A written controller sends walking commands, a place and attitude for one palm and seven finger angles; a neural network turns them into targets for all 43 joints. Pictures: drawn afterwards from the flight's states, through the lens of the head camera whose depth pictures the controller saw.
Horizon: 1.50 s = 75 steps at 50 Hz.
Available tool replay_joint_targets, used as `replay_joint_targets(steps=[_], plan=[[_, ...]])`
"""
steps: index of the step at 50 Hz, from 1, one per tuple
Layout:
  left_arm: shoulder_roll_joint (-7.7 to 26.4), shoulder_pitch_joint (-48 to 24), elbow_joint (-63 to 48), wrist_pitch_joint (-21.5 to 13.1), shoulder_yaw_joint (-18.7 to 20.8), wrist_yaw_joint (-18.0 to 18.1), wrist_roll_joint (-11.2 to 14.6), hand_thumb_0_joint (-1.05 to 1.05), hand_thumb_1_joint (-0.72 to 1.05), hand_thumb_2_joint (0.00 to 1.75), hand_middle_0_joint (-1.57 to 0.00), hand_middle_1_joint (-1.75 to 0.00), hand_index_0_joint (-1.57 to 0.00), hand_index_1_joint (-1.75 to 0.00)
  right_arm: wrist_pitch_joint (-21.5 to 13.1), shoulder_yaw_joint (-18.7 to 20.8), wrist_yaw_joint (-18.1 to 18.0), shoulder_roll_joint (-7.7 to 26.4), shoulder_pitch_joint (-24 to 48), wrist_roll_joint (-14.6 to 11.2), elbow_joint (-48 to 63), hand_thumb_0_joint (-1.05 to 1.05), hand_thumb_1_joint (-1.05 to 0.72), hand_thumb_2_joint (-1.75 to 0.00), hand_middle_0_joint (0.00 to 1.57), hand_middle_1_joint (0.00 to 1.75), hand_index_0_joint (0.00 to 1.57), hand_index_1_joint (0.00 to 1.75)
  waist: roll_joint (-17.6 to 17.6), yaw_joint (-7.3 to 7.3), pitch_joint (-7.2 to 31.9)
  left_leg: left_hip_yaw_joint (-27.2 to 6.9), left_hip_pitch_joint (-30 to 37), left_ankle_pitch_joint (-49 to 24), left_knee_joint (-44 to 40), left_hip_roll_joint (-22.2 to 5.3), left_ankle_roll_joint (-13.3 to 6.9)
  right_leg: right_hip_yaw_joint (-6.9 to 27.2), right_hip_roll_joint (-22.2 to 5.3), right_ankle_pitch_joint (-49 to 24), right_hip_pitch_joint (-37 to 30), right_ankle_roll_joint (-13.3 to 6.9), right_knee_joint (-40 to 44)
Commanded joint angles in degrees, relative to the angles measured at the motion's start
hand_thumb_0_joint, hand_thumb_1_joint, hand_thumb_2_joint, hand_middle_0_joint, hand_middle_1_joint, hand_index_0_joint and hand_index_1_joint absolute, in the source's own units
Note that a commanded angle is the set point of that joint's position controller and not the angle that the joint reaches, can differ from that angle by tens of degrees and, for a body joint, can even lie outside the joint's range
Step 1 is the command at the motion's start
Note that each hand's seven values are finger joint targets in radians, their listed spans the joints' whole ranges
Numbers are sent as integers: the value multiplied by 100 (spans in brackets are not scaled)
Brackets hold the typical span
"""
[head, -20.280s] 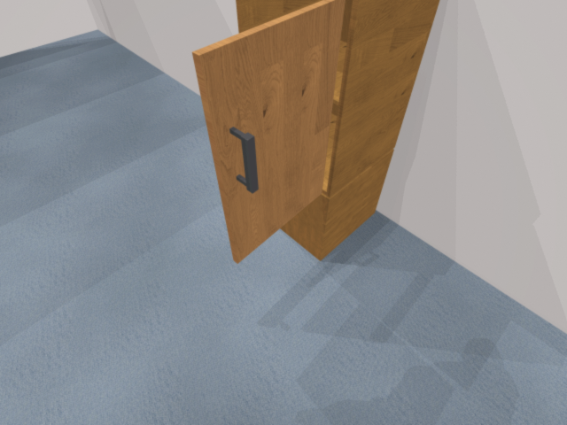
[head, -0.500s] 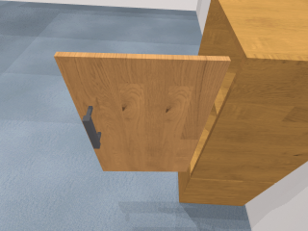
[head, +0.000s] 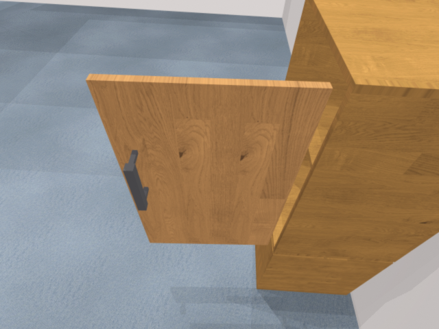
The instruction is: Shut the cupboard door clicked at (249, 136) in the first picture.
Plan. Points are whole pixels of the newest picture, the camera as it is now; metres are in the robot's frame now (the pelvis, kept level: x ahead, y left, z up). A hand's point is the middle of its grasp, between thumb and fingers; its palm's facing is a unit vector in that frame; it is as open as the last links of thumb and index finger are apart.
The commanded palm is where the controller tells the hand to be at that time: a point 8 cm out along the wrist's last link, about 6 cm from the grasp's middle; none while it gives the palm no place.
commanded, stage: look again from close up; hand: left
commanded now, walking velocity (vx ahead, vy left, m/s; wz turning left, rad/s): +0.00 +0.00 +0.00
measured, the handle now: (138, 181) +0.39 +0.20 +0.02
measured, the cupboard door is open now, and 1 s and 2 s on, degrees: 93 93 93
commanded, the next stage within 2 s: raise the hand and make a fist in 0.06 s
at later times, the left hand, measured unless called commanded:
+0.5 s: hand (149, 307) +0.16 +0.13 -0.02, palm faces -0.02 -1.00 +0.03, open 6.5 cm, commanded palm +0.11 +0.21 -0.05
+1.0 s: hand (120, 306) +0.16 +0.18 -0.02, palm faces +0.10 -0.99 -0.02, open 4.1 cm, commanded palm +0.12 +0.23 -0.02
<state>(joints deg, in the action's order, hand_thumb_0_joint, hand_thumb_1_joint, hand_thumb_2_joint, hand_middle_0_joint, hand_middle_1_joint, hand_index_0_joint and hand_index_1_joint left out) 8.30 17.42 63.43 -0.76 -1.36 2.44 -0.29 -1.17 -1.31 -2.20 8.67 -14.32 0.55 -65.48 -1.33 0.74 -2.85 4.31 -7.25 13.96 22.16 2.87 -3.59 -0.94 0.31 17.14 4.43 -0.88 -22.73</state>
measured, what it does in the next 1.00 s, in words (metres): lowers itself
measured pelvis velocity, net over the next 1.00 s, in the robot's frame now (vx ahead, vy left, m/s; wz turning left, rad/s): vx -0.04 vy -0.02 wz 0.05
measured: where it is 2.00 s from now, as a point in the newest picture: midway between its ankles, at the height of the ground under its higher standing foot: outside the picture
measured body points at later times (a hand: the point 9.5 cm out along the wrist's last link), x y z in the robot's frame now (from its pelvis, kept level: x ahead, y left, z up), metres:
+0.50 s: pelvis -0.06 -0.02 -0.08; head -0.05 -0.02 +0.37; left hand +0.16 +0.19 -0.02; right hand +0.14 -0.27 -0.13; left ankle -0.02 +0.08 -0.74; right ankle -0.01 -0.09 -0.74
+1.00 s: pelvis -0.04 -0.02 -0.08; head +0.01 -0.02 +0.37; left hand +0.15 +0.23 -0.02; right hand +0.14 -0.23 -0.17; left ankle -0.02 +0.08 -0.74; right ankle -0.01 -0.09 -0.74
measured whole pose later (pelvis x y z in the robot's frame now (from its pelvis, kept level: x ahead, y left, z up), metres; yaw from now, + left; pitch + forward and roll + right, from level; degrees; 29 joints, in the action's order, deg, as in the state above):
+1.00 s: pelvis -0.04 -0.02 -0.08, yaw +3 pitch +13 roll -2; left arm 12.3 26.0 -5.0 -19.4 7.8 -12.0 16.6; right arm -12.3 -1.4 -2.4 11.8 -16.0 -1.5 -30.7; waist 2.2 0.5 7.9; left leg 0.5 -47.5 28.6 63.3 1.0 -2.5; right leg -6.3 2.5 27.1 46.5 -4.2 -60.6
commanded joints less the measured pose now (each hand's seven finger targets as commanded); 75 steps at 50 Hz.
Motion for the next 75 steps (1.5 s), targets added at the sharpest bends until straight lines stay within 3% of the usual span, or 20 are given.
replay_joint_targets(steps=[1, 7, 8, 9, 10, 11, 12, 13, 15, 18, 20, 21, 23, 26, 30, 34, 38, 43, 53, 75], plan=[[556, 451, -119, -54, 111, 34, -23, 0, 90, 90, -20, -30, -20, -30, -85, 72, -19, 530, -369, -17, 151, 0, -90, -90, 20, 30, 20, 30, 64, -30, -118, -794, 150, -1698, -313, -841, 22, 529, -646, -1387, 376, -124, 320], [509, 521, -85, -55, 99, 33, -22, 0, 90, 90, -20, -30, -20, -30, -87, 71, -15, 531, -412, -16, 139, 0, -90, -90, 20, 30, 20, 30, 37, -23, -184, -811, 90, -1488, -363, -834, 19, 539, -668, -1231, 429, -122, 365], [605, 678, -3, -254, 90, 229, -160, 0, 90, 90, -20, -30, -20, -30, -150, 104, 47, 744, -127, -56, 502, 0, -90, -90, 20, 30, 20, 30, 236, -23, -131, -724, -161, -3256, 844, -918, 212, 536, -784, -3146, 720, 21, 52], [3444, -4135, -9205, -1623, 1993, 358, 590, 0, 90, 90, -20, -30, -20, -30, -1175, 366, -432, 1967, -929, -218, 2164, 0, -90, -90, 20, 30, 20, 30, 423, -1094, 2306, -876, 1884, -3924, 616, -651, 183, -319, -26, -3009, 1276, 108, -1340], [1097, -505, -7758, -1320, 109, 446, 715, 0, 90, 90, -22, -32, -22, -32, -1745, 15, -518, 1292, -410, -397, 2082, 0, -90, -90, 20, 30, 20, 30, 2415, -483, 3000, -924, 2818, -4334, 431, -878, 283, -317, 259, -402, 1796, 2, -1887], [60, 717, -7387, -577, -244, 504, 863, 0, 90, 90, -24, -34, -24, -34, -1967, 143, -335, 1041, -236, -257, 2149, 0, -90, -90, 20, 30, 20, 30, 2062, -309, 2380, -1012, 1541, -4181, 3, -804, 585, -296, 202, 352, 1724, -72, -2051], [-269, 453, -6734, -425, -557, 491, 797, 0, 90, 90, -25, -36, -25, -36, -2036, 153, -166, 1013, -230, -293, 2006, 0, -90, -90, 20, 30, 20, 30, 984, -394, 1234, -925, 430, -3287, 185, -793, 525, -213, 22, 368, 2162, -5, -2038], [-357, -63, -6851, -625, -627, 404, 847, 0, 90, 90, -27, -38, -27, -38, -2078, 287, -33, 1190, -170, -272, 2280, 0, -90, -90, 20, 30, 20, 30, 668, -587, 307, -1056, -279, -2202, 500, -678, 472, -321, -5, 330, 2420, -21, -1643], [-38, -24, -6032, -1291, -41, 207, 826, 0, 90, 90, -31, -42, -31, -42, -2128, 422, 109, 1331, 78, -92, 2677, 0, -90, -90, 20, 30, 20, 30, -413, -573, 112, -1125, -1632, -70, 1335, -372, 472, -449, -39, 233, 2997, -97, -1314], [-127, 1568, -4987, -2623, 532, -748, 1322, 0, 90, 90, -36, -48, -36, -48, -2081, 541, 288, 1249, 449, -77, 3281, 0, -90, -90, 20, 30, 20, 30, -1748, 52, 750, -707, -3204, 606, 2502, -98, 453, -125, -111, 1081, 3489, -141, -1979], [46, 1521, -5153, -3559, 607, -1638, 1646, 0, 90, 90, -40, -52, -40, -52, -1972, 594, 382, 1324, 637, -88, 3672, 0, -90, -90, 20, 30, 20, 30, -1828, 94, 816, -538, -4209, 1263, 3141, 20, 495, 564, -331, 1830, 3640, -104, -2191], [527, 1799, -4892, -3614, 1085, -1815, 1619, 0, 90, 90, -42, -54, -42, -54, -1840, 651, 397, 1325, 664, -162, 3906, 0, -90, -90, 20, 30, 20, 30, -1301, 272, 913, -435, -4473, 1336, 3307, 49, 464, 856, -405, 1912, 3473, -156, -2295], [917, 1494, -5650, -3236, 1173, -1840, 1478, 0, 90, 90, -46, -58, -46, -58, -1600, 596, 407, 1352, 1006, -283, 4509, 0, -90, -90, 20, 30, 20, 30, -179, 431, 1071, -269, -4538, 1582, 3164, 120, 328, 899, -339, 2570, 3367, -198, -2327], [1329, 668, -6965, -2708, 1450, -1347, 1509, 0, 90, 90, -51, -64, -51, -64, -1374, 526, 237, 1268, 983, -309, 4880, 0, -90, -90, 20, 30, 20, 30, -91, 298, 1444, -338, -4566, 1938, 3275, 48, 214, 1069, -255, 3173, 3492, -129, -2260], [1177, -318, -8630, -3274, 1224, -797, 1454, 0, 90, 90, -58, -72, -58, -72, -1520, 425, 133, 1097, 620, -209, 4763, 0, -90, -90, 20, 30, 20, 30, 430, -149, 1862, -542, -4254, 1534, 3762, -105, 141, 1140, -185, 2544, 3804, -71, -2337], [912, -356, -8294, -3591, 488, -1286, 1441, 0, 90, 90, -66, -80, -66, -80, -1797, 330, 48, 1243, 469, -192, 4392, 0, -90, -90, 20, 30, 20, 30, 551, -523, 1666, -714, -4255, 1450, 4028, -192, 101, 924, -85, 2132, 4219, -79, -2555], [1100, 348, -7480, -2697, 718, -1941, 1625, 0, 90, 90, -73, -88, -73, -88, -1731, 320, -63, 1312, 338, -329, 4407, 0, -90, -90, 20, 30, 20, 30, 131, -307, 1854, -702, -4443, 1208, 3949, -227, 93, 1067, -223, 1847, 3568, 80, -2304], [1338, 735, -7990, -1956, 1657, -1681, 1882, 0, 90, 90, -82, -98, -82, -98, -1496, 322, -117, 1063, 463, -328, 4561, 0, -90, -90, 20, 30, 20, 30, 20, 150, 2487, -718, -4139, 375, 3627, -200, 178, 993, -324, 223, 2457, 194, -2401], [954, 893, -8086, -2535, 1020, -1528, 1688, 0, 90, 90, -101, -118, -101, -118, -1472, 372, -62, 1206, 262, -213, 4547, 0, -90, -90, 20, 30, 20, 30, 150, -45, 2048, -822, -3512, 192, 3134, -238, 178, 50, 26, 117, 3304, -74, -2870], [1223, 111, -8343, -1875, 1303, -1454, 1746, 0, 90, 90, -130, -150, -130, -150, -1222, 204, -95, 1285, 117, -273, 4736, 0, -90, -90, 20, 30, 20, 30, 499, -22, 1851, -1104, -2527, -66, 2303, -327, 442, -347, 179, -136, 3008, -168, -2575]])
